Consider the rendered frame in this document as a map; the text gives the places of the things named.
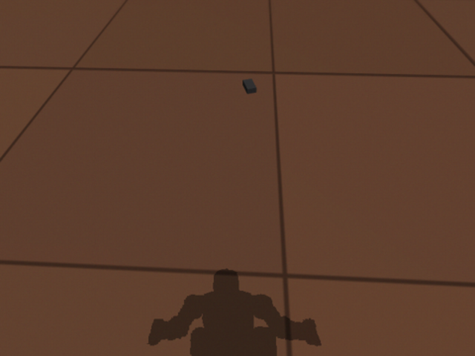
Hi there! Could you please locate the small box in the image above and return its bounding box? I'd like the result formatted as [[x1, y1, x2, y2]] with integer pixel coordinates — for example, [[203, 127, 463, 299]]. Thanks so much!
[[243, 79, 257, 94]]

